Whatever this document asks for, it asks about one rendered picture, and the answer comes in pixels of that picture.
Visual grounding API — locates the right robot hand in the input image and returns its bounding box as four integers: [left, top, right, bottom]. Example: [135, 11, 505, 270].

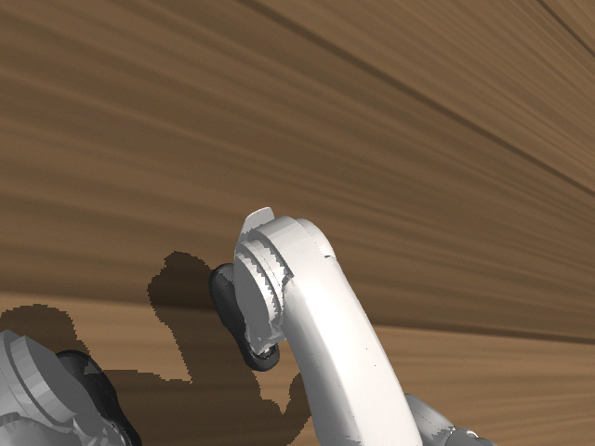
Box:
[404, 393, 458, 446]

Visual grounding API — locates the right robot arm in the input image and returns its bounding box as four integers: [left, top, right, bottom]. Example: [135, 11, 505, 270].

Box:
[444, 427, 497, 446]

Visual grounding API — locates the right robot foot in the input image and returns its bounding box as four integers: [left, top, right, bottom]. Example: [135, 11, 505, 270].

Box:
[208, 263, 280, 372]

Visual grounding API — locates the left robot foot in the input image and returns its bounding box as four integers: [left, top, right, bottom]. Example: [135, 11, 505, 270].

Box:
[56, 349, 142, 446]

